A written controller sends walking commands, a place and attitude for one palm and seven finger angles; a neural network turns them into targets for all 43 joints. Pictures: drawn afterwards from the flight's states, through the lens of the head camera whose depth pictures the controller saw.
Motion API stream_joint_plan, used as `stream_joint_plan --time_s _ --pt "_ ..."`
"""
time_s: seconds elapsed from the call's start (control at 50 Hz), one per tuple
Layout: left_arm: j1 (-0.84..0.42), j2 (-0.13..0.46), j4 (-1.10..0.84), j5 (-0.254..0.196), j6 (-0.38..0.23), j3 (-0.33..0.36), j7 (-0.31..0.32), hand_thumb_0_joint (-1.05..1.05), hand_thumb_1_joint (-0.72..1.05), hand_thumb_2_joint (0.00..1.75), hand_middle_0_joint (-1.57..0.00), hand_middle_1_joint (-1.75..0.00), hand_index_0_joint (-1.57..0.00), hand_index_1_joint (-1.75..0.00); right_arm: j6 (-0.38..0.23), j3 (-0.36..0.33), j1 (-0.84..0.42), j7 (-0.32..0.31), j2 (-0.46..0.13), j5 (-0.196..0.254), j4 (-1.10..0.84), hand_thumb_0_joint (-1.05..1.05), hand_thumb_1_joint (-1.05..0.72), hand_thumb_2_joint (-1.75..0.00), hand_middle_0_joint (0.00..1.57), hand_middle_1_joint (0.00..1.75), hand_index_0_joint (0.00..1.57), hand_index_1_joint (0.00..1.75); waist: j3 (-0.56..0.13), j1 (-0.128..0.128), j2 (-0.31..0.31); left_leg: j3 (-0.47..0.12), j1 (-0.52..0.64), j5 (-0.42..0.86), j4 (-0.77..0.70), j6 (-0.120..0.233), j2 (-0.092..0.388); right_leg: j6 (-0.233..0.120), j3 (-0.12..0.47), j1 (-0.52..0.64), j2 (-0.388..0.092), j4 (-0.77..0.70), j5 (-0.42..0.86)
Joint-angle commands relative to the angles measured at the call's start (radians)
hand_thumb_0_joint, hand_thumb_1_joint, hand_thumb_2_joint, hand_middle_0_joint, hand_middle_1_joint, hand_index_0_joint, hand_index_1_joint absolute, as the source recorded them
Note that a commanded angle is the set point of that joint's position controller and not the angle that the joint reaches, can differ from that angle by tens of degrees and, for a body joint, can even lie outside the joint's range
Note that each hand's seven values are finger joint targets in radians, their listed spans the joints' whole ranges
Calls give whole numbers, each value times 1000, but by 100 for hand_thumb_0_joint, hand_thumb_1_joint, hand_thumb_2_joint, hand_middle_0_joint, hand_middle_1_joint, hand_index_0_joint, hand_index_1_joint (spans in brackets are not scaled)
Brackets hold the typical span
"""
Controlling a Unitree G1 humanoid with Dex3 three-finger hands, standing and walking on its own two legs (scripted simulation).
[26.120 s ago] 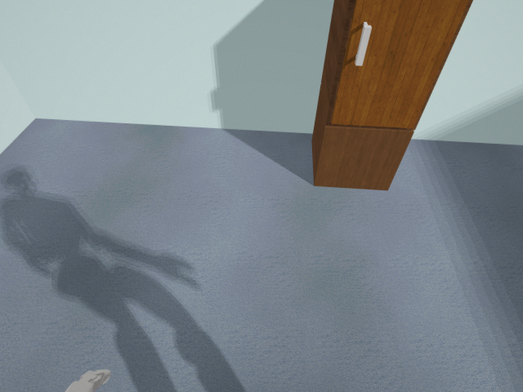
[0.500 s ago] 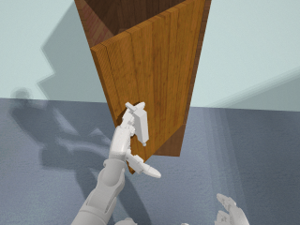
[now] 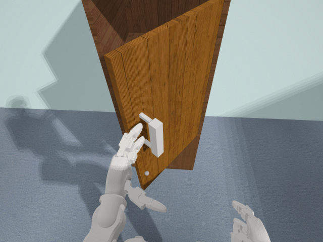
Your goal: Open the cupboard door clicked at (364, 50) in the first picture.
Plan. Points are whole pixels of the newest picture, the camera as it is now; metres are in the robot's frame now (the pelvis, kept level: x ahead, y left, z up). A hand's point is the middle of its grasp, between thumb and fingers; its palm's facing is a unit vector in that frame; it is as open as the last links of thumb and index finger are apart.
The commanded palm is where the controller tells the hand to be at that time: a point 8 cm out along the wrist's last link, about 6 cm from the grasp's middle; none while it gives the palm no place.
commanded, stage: slide the hand sideways off the handle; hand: left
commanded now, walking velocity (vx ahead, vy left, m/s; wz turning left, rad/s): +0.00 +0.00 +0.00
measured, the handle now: (150, 134) +0.37 +0.05 +0.06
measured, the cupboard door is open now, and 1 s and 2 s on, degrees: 52 52 52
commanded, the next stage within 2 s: draw the hand back to the body in 0.54 s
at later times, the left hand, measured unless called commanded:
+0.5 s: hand (129, 186) +0.23 +0.08 +0.06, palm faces -0.07 -1.00 -0.05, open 16.3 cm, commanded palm +0.21 +0.15 +0.06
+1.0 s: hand (98, 188) +0.21 +0.14 +0.10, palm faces -0.03 -1.00 -0.08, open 16.3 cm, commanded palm +0.18 +0.20 +0.11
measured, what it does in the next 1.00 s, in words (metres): stands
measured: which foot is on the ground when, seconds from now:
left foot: down 0.00-1.00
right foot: down 0.00-1.00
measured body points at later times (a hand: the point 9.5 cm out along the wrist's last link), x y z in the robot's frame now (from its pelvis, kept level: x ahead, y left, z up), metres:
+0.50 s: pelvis +0.02 -0.02 -0.01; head +0.06 -0.04 +0.44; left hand +0.23 +0.14 +0.07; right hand +0.20 -0.24 -0.09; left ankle +0.03 +0.10 -0.69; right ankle +0.01 -0.10 -0.69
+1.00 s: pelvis +0.02 -0.02 +0.00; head +0.03 -0.04 +0.45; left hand +0.21 +0.19 +0.11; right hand +0.20 -0.24 -0.07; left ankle +0.03 +0.10 -0.69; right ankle +0.01 -0.10 -0.69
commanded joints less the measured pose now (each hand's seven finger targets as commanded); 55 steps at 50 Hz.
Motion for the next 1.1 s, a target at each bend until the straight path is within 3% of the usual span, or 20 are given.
stream_joint_plan --time_s 0.0,0.08,0.14,0.2,0.28,0.38,0.46,0.5,0.62,0.64,0.68,0.76,0.86,0.94,1.02,1.04,1.08 --pt "-133 -21 -273 0 -76 0 -19 0 -50 30 -15 -30 -15 -30 -65 -42 -79 -13 -103 0 -164 0 -90 -90 20 30 20 30 -158 -17 -83 -80 121 107 -128 -9 -6 -5 22 20 24 -143 159" --pt "-19 8 -283 -8 -59 27 -55 0 -50 30 -15 -30 -15 -30 -68 -42 -72 -15 -105 1 -179 0 -90 -90 20 30 20 30 -173 -2 -103 -74 104 132 -120 -9 -12 -4 27 49 23 -135 197" --pt "20 43 -345 -19 -47 63 -76 0 -50 30 -15 -30 -15 -30 -70 -43 -78 -21 -103 3 -190 0 -90 -90 20 30 20 30 -198 9 -67 -67 103 151 -111 -10 -17 -4 37 72 21 -131 225" --pt "49 61 -378 -41 -47 90 -87 0 -50 30 -15 -30 -15 -30 -74 -41 -70 -28 -103 2 -193 0 -90 -90 20 30 20 30 -193 -1 -96 -66 93 157 -99 -8 -17 2 41 76 21 -135 243" --pt "85 78 -430 -58 -75 112 -108 0 -50 30 -15 -30 -15 -30 -93 -43 -67 -34 -101 2 -186 0 -90 -90 20 30 20 30 -201 -6 -58 -69 90 184 -77 -8 -18 2 44 67 21 -117 276" --pt "178 102 -431 -78 -77 132 -155 0 -50 30 -15 -30 -15 -30 -106 -47 -55 -35 -111 6 -190 0 -90 -90 20 30 20 30 -188 -12 -57 -64 61 190 -53 -7 -22 10 58 65 16 -117 305" --pt "239 151 -431 -99 -69 195 -189 0 -50 30 -15 -30 -15 -30 -112 -51 -45 -45 -119 8 -195 0 -90 -90 20 30 20 30 -204 -3 -111 -63 28 183 -38 -8 -24 22 83 92 9 -122 322" --pt "229 144 -459 -117 -74 191 -205 0 -50 30 -15 -30 -15 -30 -118 -49 -47 -48 -117 11 -199 0 -90 -90 20 30 20 30 -197 -10 -82 -61 23 177 -32 -9 -28 27 90 88 3 -125 328" --pt "271 131 -488 -141 -113 188 -221 0 -50 30 -15 -30 -15 -30 -146 -52 -35 -50 -115 11 -190 0 -90 -90 20 30 20 30 -216 -12 -71 -67 16 195 -7 -11 -27 31 91 76 0 -103 364" --pt "272 174 -503 -145 -114 229 -220 0 -50 30 -15 -30 -15 -30 -146 -55 -30 -51 -117 13 -189 0 -90 -90 20 30 20 30 -216 -9 -81 -68 10 190 -8 -12 -26 33 101 85 -2 -111 363" --pt "290 216 -538 -142 -109 270 -223 0 -50 30 -15 -30 -15 -30 -142 -57 -36 -55 -119 16 -195 0 -90 -90 20 30 20 30 -243 5 -63 -61 27 206 -20 -9 -28 31 108 124 -4 -117 373" --pt "333 233 -535 -165 -62 311 -235 0 -50 30 -15 -30 -15 -30 -136 -50 -52 -65 -115 27 -200 0 -90 -90 20 30 20 30 -205 16 -72 -61 39 191 -51 -7 -27 32 106 148 -1 -155 339" --pt "306 245 -526 -221 -13 348 -277 0 -50 30 -15 -30 -15 -30 -148 -38 -68 -81 -126 38 -195 0 -90 -90 20 30 20 30 -134 3 -114 -66 55 148 -76 -7 -25 42 113 142 -3 -221 257" --pt "262 273 -558 -245 4 370 -310 0 -50 30 -15 -30 -15 -30 -173 -29 -68 -90 -132 40 -185 0 -90 -90 20 30 20 30 -114 5 -52 -75 99 143 -107 -7 -21 34 102 140 1 -244 214" --pt "265 305 -566 -262 25 420 -330 0 -50 30 -15 -30 -15 -30 -190 -26 -70 -96 -132 44 -175 0 -90 -90 20 30 20 30 -116 18 -46 -80 146 173 -141 -6 -18 27 77 167 10 -252 239" --pt "271 310 -580 -263 30 423 -333 0 -47 32 -15 -30 -15 -30 -196 -26 -75 -96 -133 46 -176 0 -90 -90 20 30 20 30 -117 25 -10 -81 167 183 -155 -6 -17 21 62 166 16 -249 243" --pt "286 314 -596 -272 46 435 -337 0 -40 34 -15 -30 -15 -30 -204 -22 -83 -95 -129 48 -175 0 -90 -90 20 30 20 30 -116 33 5 -86 194 206 -177 -7 -15 16 38 181 22 -245 269"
